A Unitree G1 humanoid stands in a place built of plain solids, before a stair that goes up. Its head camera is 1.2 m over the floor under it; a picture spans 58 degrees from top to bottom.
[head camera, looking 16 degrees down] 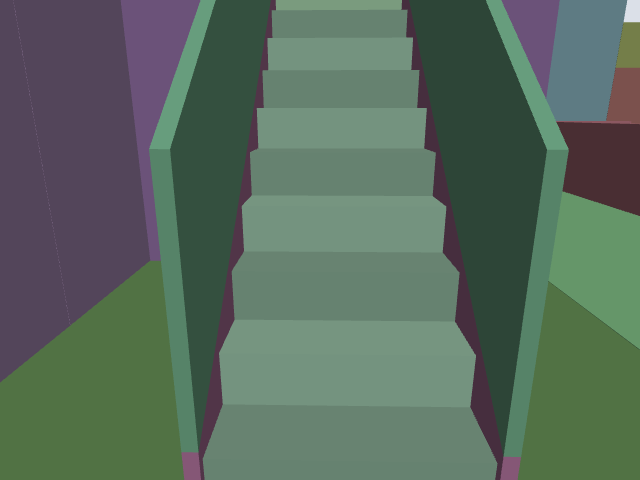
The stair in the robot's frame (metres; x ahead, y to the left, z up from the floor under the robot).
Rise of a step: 0.21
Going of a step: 0.26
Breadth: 0.88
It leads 1 degrees to the right of straight ahead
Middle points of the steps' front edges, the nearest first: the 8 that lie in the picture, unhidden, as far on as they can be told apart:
1.06 -0.09 0.21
1.32 -0.09 0.42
1.57 -0.10 0.62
1.83 -0.10 0.83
2.08 -0.11 1.04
2.34 -0.11 1.24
2.59 -0.12 1.45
2.85 -0.12 1.65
